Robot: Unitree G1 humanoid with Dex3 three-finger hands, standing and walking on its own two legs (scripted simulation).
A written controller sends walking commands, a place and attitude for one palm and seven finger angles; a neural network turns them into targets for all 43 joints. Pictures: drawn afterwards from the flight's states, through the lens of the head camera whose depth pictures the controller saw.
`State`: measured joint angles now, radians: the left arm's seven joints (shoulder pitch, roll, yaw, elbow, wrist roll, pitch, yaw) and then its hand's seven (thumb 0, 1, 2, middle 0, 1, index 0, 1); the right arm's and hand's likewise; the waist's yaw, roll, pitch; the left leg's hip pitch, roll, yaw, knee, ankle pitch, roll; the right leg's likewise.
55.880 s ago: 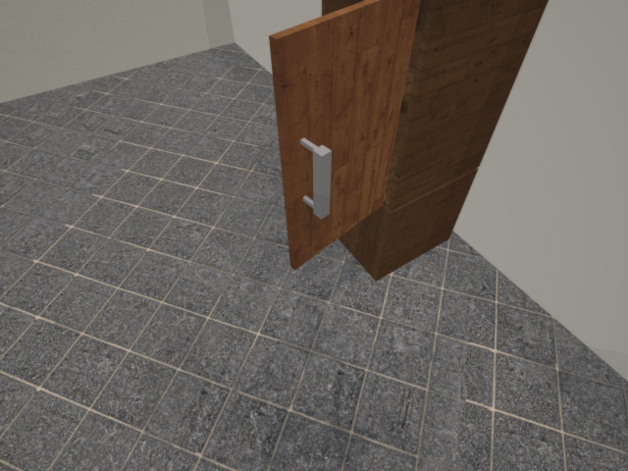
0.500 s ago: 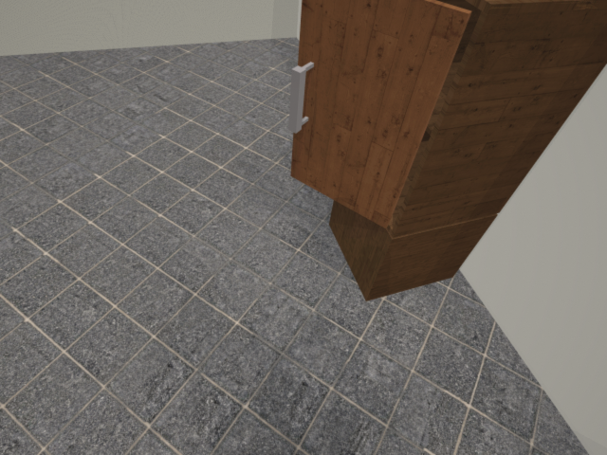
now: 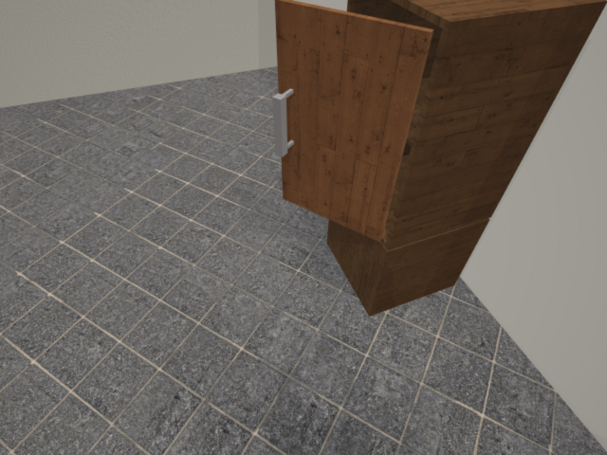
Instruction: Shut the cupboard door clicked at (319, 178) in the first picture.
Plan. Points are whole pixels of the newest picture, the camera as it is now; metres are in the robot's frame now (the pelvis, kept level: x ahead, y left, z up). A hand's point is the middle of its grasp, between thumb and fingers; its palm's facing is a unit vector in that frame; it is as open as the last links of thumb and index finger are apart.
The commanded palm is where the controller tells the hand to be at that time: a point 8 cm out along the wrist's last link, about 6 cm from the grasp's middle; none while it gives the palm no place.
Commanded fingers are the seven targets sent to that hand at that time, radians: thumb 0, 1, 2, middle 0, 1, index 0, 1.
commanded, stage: let the arm hang, fingers relaxed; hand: left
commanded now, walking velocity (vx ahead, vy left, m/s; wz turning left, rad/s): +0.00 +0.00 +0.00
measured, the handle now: (285, 123) +0.91 +0.09 -0.04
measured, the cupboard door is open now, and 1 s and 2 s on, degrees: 36 36 36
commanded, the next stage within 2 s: look to check the result in 0.16 s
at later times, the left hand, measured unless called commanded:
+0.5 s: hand out of the picture +0.07 +0.23 -0.16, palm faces -0.02 -0.95 -0.31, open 7.4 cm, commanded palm none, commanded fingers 0.00 0.90 0.90 -0.20 -0.30 -0.20 -0.30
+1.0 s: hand out of the picture +0.10 +0.22 -0.16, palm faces +0.00 -0.95 -0.32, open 7.4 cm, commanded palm none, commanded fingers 0.00 0.90 0.90 -0.20 -0.30 -0.20 -0.30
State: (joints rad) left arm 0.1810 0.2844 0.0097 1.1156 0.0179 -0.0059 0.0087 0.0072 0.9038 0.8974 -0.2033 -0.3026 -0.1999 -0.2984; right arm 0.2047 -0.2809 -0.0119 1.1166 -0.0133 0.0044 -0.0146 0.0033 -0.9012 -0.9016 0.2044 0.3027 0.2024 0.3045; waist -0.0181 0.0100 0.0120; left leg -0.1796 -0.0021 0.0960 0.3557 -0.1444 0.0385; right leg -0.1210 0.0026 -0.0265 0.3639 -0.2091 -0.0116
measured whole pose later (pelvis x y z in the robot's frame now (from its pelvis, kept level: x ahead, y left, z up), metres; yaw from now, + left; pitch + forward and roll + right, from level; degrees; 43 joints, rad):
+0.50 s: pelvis +0.02 -0.01 +0.00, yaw +0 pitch -1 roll +0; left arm 0.17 0.30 0.01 1.14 0.02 -0.01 0.01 0.01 0.90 0.90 -0.21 -0.30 -0.20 -0.30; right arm 0.14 -0.30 0.00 1.12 -0.01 0.00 -0.02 0.00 -0.90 -0.90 0.20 0.30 0.20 0.30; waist -0.01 0.00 0.04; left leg -0.14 0.00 0.09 0.32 -0.16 0.03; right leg -0.07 0.01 -0.03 0.30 -0.21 -0.02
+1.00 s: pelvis +0.03 -0.01 +0.00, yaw +1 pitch -1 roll +0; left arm 0.14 0.29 0.01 1.11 0.01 0.00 0.02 0.01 0.90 0.90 -0.20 -0.30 -0.20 -0.30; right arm 0.15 -0.30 0.00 1.11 -0.01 0.02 -0.02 0.00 -0.90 -0.90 0.20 0.30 0.20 0.30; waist -0.02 0.00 0.03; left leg -0.14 0.00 0.07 0.34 -0.18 0.02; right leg -0.07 0.00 -0.05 0.33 -0.25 -0.02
